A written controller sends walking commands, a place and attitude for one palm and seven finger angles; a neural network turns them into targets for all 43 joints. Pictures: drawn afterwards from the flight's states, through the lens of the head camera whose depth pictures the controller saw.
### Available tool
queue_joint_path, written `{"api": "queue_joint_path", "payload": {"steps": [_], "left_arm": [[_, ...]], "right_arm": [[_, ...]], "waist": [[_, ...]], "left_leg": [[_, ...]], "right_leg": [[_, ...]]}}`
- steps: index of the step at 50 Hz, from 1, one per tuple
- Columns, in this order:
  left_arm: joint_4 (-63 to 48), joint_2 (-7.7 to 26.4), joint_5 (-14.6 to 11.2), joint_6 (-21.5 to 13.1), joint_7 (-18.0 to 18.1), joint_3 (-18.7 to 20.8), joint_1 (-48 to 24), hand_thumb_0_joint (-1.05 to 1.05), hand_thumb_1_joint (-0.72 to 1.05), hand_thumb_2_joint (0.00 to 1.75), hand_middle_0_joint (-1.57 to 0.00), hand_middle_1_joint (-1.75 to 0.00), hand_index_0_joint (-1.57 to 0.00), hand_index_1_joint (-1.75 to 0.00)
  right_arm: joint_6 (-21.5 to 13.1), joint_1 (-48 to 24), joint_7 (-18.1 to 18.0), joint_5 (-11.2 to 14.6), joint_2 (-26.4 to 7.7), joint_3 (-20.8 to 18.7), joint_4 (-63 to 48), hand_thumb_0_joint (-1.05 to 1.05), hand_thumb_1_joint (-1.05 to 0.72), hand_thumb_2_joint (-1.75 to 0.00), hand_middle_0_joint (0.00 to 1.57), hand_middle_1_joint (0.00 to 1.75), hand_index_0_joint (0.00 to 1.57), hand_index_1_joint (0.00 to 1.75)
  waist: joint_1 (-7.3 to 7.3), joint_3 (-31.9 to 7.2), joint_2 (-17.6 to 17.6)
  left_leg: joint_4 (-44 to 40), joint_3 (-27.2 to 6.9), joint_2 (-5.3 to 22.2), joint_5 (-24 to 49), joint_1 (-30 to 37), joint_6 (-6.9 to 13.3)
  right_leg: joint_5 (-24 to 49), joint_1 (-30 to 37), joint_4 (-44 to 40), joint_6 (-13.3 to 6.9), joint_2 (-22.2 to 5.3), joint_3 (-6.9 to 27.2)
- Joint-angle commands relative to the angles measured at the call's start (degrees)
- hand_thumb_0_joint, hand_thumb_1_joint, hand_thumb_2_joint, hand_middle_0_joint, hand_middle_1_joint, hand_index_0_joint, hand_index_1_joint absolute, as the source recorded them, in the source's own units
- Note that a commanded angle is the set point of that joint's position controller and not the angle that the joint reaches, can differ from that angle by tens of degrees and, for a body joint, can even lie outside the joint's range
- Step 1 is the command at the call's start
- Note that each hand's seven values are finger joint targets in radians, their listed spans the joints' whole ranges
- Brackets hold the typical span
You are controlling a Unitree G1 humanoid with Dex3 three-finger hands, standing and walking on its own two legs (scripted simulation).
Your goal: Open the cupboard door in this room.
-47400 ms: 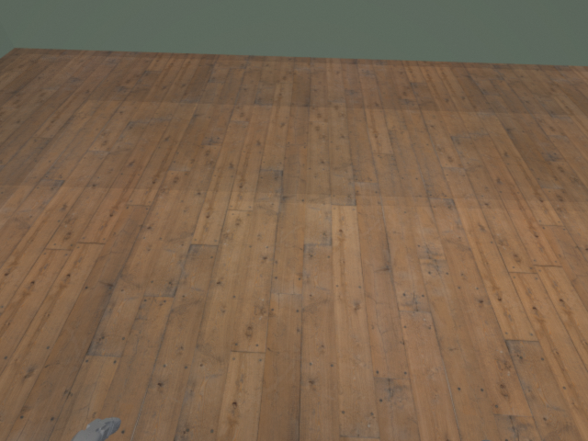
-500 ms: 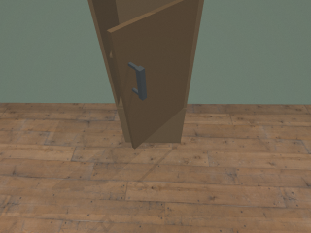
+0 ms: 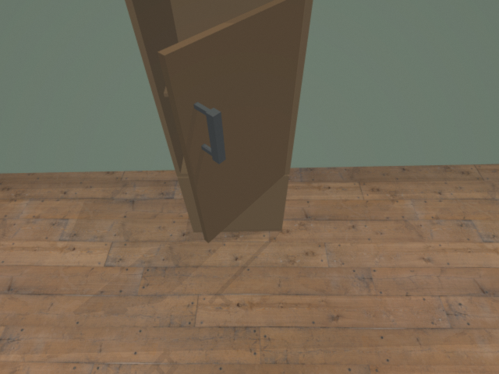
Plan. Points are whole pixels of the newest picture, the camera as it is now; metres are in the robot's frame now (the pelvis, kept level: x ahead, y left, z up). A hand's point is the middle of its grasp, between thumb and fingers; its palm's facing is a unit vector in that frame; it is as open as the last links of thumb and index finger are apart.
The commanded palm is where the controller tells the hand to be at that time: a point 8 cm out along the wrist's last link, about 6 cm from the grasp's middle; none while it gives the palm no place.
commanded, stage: walk to a spot facing it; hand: left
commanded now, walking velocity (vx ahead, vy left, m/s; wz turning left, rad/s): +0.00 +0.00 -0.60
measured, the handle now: (209, 133) +0.54 +0.12 +0.08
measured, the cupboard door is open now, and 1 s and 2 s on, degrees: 47 47 47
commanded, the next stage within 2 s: none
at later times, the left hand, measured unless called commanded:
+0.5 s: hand out of the picture +0.06 +0.17 -0.17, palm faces -0.21 -0.93 -0.30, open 7.4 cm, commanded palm none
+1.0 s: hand (187, 361) +0.17 +0.14 -0.17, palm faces -0.48 -0.84 -0.25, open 7.4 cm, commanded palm none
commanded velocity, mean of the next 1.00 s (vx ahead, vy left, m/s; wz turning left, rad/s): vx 0.00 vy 0.00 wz -0.60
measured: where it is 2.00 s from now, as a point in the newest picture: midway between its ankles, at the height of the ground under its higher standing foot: outside the picture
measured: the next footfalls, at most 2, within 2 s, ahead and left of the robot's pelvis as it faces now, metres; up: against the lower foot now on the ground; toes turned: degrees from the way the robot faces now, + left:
left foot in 0.80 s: +0.07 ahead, +0.10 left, +0.00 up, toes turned -30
right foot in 1.10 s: -0.06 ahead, -0.16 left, +0.00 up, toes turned -38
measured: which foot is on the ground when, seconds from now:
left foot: down 0.00-0.34, up 0.36-0.78, down 0.80-1.00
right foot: down 0.00-0.80, up 0.82-1.00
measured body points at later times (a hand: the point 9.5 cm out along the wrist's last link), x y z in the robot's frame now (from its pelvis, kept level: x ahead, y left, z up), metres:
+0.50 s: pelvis -0.03 -0.03 -0.01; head +0.03 -0.07 +0.44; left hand +0.07 +0.21 -0.15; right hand -0.01 -0.30 -0.17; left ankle -0.02 +0.13 -0.67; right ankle -0.04 -0.11 -0.75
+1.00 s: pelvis -0.02 -0.01 -0.01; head +0.04 -0.03 +0.44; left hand +0.20 +0.18 -0.15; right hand -0.08 -0.28 -0.14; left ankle +0.04 +0.12 -0.75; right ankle -0.08 -0.13 -0.69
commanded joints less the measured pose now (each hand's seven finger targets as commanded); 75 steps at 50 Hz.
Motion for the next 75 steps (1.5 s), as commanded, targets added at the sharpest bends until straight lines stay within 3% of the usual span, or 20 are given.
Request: {"api": "queue_joint_path", "payload": {"steps": [1, 11, 15, 17, 19, 23, 37, 40, 41, 45, 52, 53, 54, 55, 57, 64, 65, 67, 68, 75], "left_arm": [[-4.5, 8.94, 0.19, 0.43, 0.39, 2.82, 1.66, 0.0, 0.9, 0.9, -0.2, -0.3, -0.2, -0.3], [-10.79, 4.88, 0.42, 2.73, -1.65, 4.31, 1.82, 0.0, 0.9, 0.9, -0.2, -0.3, -0.2, -0.3], [-9.65, 3.87, 0.56, 1.99, -2.25, 4.68, 9.24, 0.0, 0.9, 0.9, -0.2, -0.3, -0.2, -0.3], [-9.51, 13.38, 1.47, 1.02, -0.61, 6.54, 11.87, 0.0, 0.9, 0.9, -0.2, -0.3, -0.2, -0.3], [-11.68, 13.35, 0.55, 1.3, -0.35, 6.36, 7.39, 0.0, 0.9, 0.9, -0.2, -0.3, -0.2, -0.3], [-12.32, 8.14, 0.57, 0.05, 0.64, 5.47, 6.6, 0.0, 0.9, 0.9, -0.2, -0.3, -0.2, -0.3], [-13.94, 9.19, 0.9, 1.31, 0.4, 6.17, 4.89, 0.0, 0.9, 0.9, -0.2, -0.3, -0.2, -0.3], [-16.7, 4.6, -0.26, 0.97, -1.04, 4.84, 4.03, 0.0, 0.9, 0.9, -0.2, -0.3, -0.2, -0.3], [-17.46, 7.11, 0.47, 1.13, -1.45, 5.41, 1.05, 0.0, 0.9, 0.9, -0.2, -0.3, -0.2, -0.3], [-16.79, 4.66, 0.89, 2.16, -3.04, 5.48, 1.56, 0.0, 0.9, 0.9, -0.2, -0.3, -0.2, -0.3], [-15.94, 4.76, 0.38, 1.24, -3.66, 4.77, 5.1, 0.0, 0.9, 0.9, -0.2, -0.3, -0.2, -0.3], [-14.83, 8.64, 0.71, 0.62, -3.16, 5.51, 8.77, 0.0, 0.9, 0.9, -0.2, -0.3, -0.2, -0.3], [-14.37, 15.76, 1.36, 0.22, -1.9, 6.83, 10.89, 0.0, 0.9, 0.9, -0.2, -0.3, -0.2, -0.3], [-13.8, 16.81, 0.6, 0.46, -0.92, 7.27, 13.22, 0.0, 0.9, 0.9, -0.2, -0.3, -0.2, -0.3], [-16.15, 14.24, 1.08, 1.19, -0.76, 6.76, 4.73, 0.0, 0.9, 0.9, -0.2, -0.3, -0.2, -0.3], [-16.34, 11.47, 0.66, 1.37, -0.59, 5.43, 0.42, 0.0, 0.9, 0.9, -0.2, -0.3, -0.2, -0.3], [-16.85, 9.88, 0.41, 1.57, -0.95, 4.98, -0.37, 0.0, 0.9, 0.9, -0.2, -0.3, -0.2, -0.3], [-20.19, 4.41, 0.03, 2.03, -2.18, 3.79, -2.17, 0.0, 0.9, 0.9, -0.2, -0.3, -0.2, -0.3], [-21.16, 6.57, 0.64, 1.63, -2.87, 4.37, -6.65, 0.0, 0.9, 0.9, -0.2, -0.3, -0.2, -0.3], [-19.28, 1.63, 0.8, 0.61, -5.77, 3.46, -6.8, 0.0, 0.9, 0.9, -0.2, -0.3, -0.2, -0.3]], "right_arm": [[0.63, 5.08, -1.09, 0.17, -6.06, -2.55, -3.6, 0.0, -0.9, -0.9, 0.2, 0.3, 0.2, 0.3], [-0.2, 3.92, -1.59, -0.83, -8.01, -4.38, -8.84, 0.0, -0.9, -0.9, 0.2, 0.3, 0.2, 0.3], [0.18, -0.33, -1.2, -0.66, -8.48, -4.91, -10.79, 0.0, -0.9, -0.9, 0.2, 0.3, 0.2, 0.3], [1.09, -1.54, -0.54, 0.56, -2.27, -4.57, -13.93, 0.0, -0.9, -0.9, 0.2, 0.3, 0.2, 0.3], [1.49, 0.45, 0.55, 0.74, -3.35, -4.62, -13.43, 0.0, -0.9, -0.9, 0.2, 0.3, 0.2, 0.3], [1.25, -1.24, 0.07, 0.39, -1.69, -4.31, -12.87, 0.0, -0.9, -0.9, 0.2, 0.3, 0.2, 0.3], [0.38, 0.57, -0.86, 1.69, -1.66, -4.24, -14.41, 0.0, -0.9, -0.9, 0.2, 0.3, 0.2, 0.3], [-0.62, 3.48, -1.69, 0.19, -11.63, -6.03, -15.4, 0.0, -0.9, -0.9, 0.2, 0.3, 0.2, 0.3], [-0.48, 3.3, -1.84, -0.51, -10.98, -5.5, -15.98, 0.0, -0.9, -0.9, 0.2, 0.3, 0.2, 0.3], [-0.78, -0.04, -1.57, -1.04, -7.2, -4.44, -17.48, 0.0, -0.9, -0.9, 0.2, 0.3, 0.2, 0.3], [-0.13, 3.56, -0.56, -0.43, -10.05, -5.61, -16.27, 0.0, -0.9, -0.9, 0.2, 0.3, 0.2, 0.3], [-0.02, 3.09, -0.22, 0.19, -8.21, -5.48, -17.13, 0.0, -0.9, -0.9, 0.2, 0.3, 0.2, 0.3], [-0.02, 1.9, 0.15, 0.83, -2.55, -4.2, -19.71, 0.0, -0.9, -0.9, 0.2, 0.3, 0.2, 0.3], [0.57, 0.0, -0.18, 0.87, -4.3, -3.88, -20.18, 0.0, -0.9, -0.9, 0.2, 0.3, 0.2, 0.3], [0.31, 0.83, 0.29, 1.04, -4.4, -4.07, -18.85, 0.0, -0.9, -0.9, 0.2, 0.3, 0.2, 0.3], [-0.12, 9.92, 0.01, 1.06, -1.56, -3.16, -13.9, 0.0, -0.9, -0.9, 0.2, 0.3, 0.2, 0.3], [-0.46, 12.37, -0.18, 0.81, -3.18, -3.54, -13.41, 0.0, -0.9, -0.9, 0.2, 0.3, 0.2, 0.3], [-1.46, 15.7, -0.83, -1.22, -13.99, -5.54, -13.68, 0.0, -0.9, -0.9, 0.2, 0.3, 0.2, 0.3], [-1.72, 15.04, -0.86, -1.13, -14.36, -5.46, -13.97, 0.0, -0.9, -0.9, 0.2, 0.3, 0.2, 0.3], [-3.05, 13.18, 0.05, -1.41, -8.39, -4.3, -13.04, 0.0, -0.9, -0.9, 0.2, 0.3, 0.2, 0.3]], "waist": [[-1.24, -4.29, -2.94], [0.5, -2.42, 9.87], [4.57, -4.07, 1.97], [5.25, -0.06, -25.21], [2.38, 0.28, -16.32], [0.72, -5.6, -5.35], [-0.95, -7.45, -8.03], [-1.81, -7.53, 18.63], [-2.45, -4.56, 10.84], [0.85, -3.08, 11.41], [1.71, -6.46, 7.91], [3.32, -7.61, -1.36], [4.45, -7.4, -22.41], [6.88, -8.47, -20.5], [2.52, -4.05, -15.72], [-2.49, -9.15, -6.78], [-3.6, -9.24, -4.31], [-5.29, -5.69, 20.39], [-5.58, -1.5, 11.73], [-2.92, -2.04, 11.51]], "left_leg": [[4.21, -0.07, 6.05, 7.03, 0.85, 1.24], [-4.8, -9.96, 23.08, 12.92, -1.18, 12.63], [9.43, 1.8, 15.98, 10.98, -6.44, 5.46], [37.95, 5.67, -0.65, -24.14, -23.32, -1.66], [46.52, -1.97, 2.5, -19.71, -24.05, -0.93], [43.44, -2.79, 2.17, -12.42, -23.35, -2.31], [9.15, -3.45, -1.67, -5.99, -4.19, -1.21], [-7.21, -27.48, 25.4, 2.37, 9.99, 9.46], [-6.18, -26.84, 27.59, 7.26, 2.95, 13.48], [-0.14, -7.55, 16.21, 20.66, -2.47, 9.24], [12.31, 1.3, 13.89, 17.48, -5.15, 3.32], [21.73, 4.33, 10.34, 6.89, -12.43, 0.08], [36.14, 8.03, 1.28, -23.33, -25.78, -3.27], [44.42, -0.41, 2.86, -26.48, -26.04, -2.02], [45.82, -1.12, 4.82, -20.7, -25.83, -2.1], [12.75, 3.7, -0.11, -4.95, -4.5, -2.79], [5.85, 2.25, 1.65, -4.25, 2.93, -2.15], [-11.93, -29.15, 27.23, -26.58, 6.36, 7.9], [-13.31, -30.02, 29.85, -26.25, 0.48, 11.48], [-6.09, 0.94, 16.43, -5.31, 1.12, 5.41]], "right_leg": [[21.46, -1.83, 1.87, 0.35, -10.81, 10.86], [-19.97, -16.11, 36.08, 3.19, -4.93, 3.08], [-5.93, -3.45, 15.14, 3.32, -5.45, -0.62], [15.56, -1.87, -6.48, -3.34, -24.02, 32.68], [-5.15, -8.21, -6.92, -9.19, -22.86, 31.34], [20.62, -0.02, 0.47, -7.05, -16.44, 24.53], [18.45, -6.44, 4.24, -3.07, -10.83, 29.28], [-23.18, -28.12, 29.17, 5.75, 1.02, 7.09], [-22.94, -26.95, 38.36, 6.85, -2.01, 5.17], [-15.67, -24.78, 43.66, 7.69, -4.5, 1.16], [-1.67, -3.69, 11.19, 4.95, -2.77, -6.24], [9.69, 4.26, 4.17, 2.41, -8.73, 2.51], [24.23, 8.45, -1.23, -4.63, -24.9, 27.01], [24.88, 6.37, -1.01, -9.49, -27.61, 28.42], [3.5, -3.42, -2.12, -9.87, -22.2, 26.88], [11.6, -9.74, 6.91, -3.36, -13.81, 18.75], [-0.83, -16.36, 8.55, -0.62, -10.81, 16.4], [-25.23, -34.18, 34.31, 5.31, -0.24, 0.4], [-21.24, -34.22, 40.9, 4.97, -5.53, 4.18], [-10.6, -24.09, 27.74, 5.72, -6.91, -6.21]]}}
